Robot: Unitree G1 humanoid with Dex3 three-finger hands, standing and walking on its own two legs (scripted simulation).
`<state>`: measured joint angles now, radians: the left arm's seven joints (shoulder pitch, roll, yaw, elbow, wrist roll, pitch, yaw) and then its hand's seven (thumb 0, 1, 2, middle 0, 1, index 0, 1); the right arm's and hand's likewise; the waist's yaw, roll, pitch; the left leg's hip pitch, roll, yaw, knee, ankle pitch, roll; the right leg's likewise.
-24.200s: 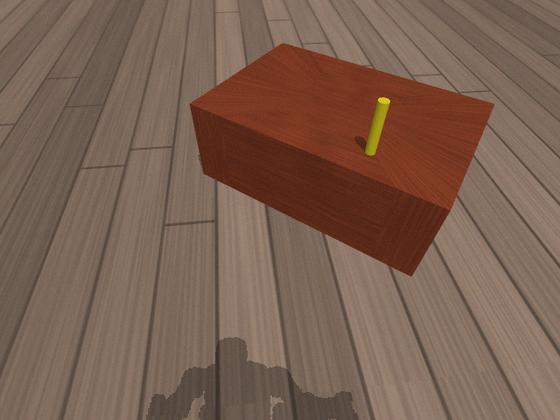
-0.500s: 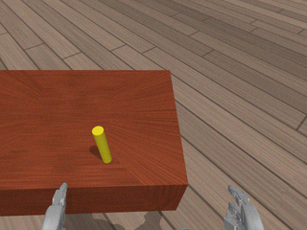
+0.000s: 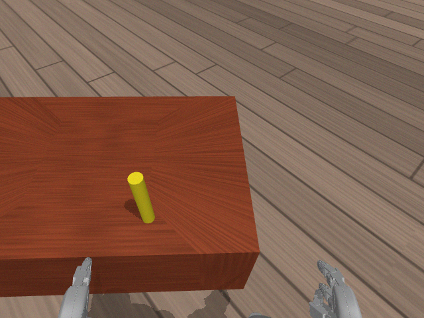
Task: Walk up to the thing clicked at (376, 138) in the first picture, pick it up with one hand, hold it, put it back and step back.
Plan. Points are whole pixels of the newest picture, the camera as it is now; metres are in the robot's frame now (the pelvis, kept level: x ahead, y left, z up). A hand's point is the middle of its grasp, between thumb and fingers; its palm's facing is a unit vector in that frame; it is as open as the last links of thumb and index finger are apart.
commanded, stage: stand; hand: left
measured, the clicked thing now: (142, 200) +0.48 +0.19 -0.19
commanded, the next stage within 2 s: none
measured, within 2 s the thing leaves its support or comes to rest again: neither
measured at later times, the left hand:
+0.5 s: hand out of the picture +0.07 +0.25 -0.12, palm faces -0.01 -0.93 -0.37, open 10.4 cm
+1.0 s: hand out of the picture +0.04 +0.24 -0.10, palm faces +0.02 -0.93 -0.36, open 7.3 cm
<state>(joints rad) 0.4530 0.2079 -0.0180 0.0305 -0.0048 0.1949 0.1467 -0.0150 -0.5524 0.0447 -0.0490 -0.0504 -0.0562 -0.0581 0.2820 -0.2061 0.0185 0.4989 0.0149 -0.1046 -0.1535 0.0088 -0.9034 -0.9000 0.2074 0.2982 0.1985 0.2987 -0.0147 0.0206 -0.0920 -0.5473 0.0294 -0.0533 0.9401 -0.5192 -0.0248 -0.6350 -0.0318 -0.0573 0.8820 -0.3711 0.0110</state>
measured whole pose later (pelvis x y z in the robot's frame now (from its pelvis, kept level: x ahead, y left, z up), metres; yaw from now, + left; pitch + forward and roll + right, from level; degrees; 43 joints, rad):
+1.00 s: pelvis +0.00 -0.01 +0.05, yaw +1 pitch -4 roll +0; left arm 0.14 0.32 0.01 1.18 0.03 -0.01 0.01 0.00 0.90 0.90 -0.20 -0.30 -0.21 -0.31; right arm 0.20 -0.33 -0.01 1.10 -0.03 0.00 -0.01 0.00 -0.91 -0.90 0.21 0.30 0.20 0.30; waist 0.01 0.03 0.05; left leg -0.08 0.02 -0.05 0.40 -0.25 -0.04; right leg -0.19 -0.03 -0.07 0.41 -0.16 0.00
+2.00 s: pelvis +0.02 -0.01 +0.06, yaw -1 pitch -3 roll +0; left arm 0.08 0.33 0.01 1.18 0.01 -0.01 0.00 0.00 0.91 0.90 -0.20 -0.30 -0.21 -0.31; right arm 0.13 -0.35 0.00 1.12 -0.02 -0.01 -0.01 0.00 -0.91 -0.90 0.21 0.30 0.20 0.30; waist 0.01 0.02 0.05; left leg -0.02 0.02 -0.02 0.31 -0.24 -0.03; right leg -0.16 -0.03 -0.04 0.36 -0.15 0.01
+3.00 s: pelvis -0.06 +0.05 +0.03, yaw -2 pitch -2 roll -1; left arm 0.00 0.42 0.06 0.92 0.02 0.07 0.03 0.00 0.91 0.90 -0.20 -0.30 -0.21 -0.30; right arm 0.16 -0.37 -0.07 0.96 -0.04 0.04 0.01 0.00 -0.91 -0.90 0.21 0.30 0.20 0.30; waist -0.03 -0.06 0.19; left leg -0.26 -0.02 -0.02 0.66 -0.36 0.03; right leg -0.50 0.06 0.16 0.94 -0.50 -0.01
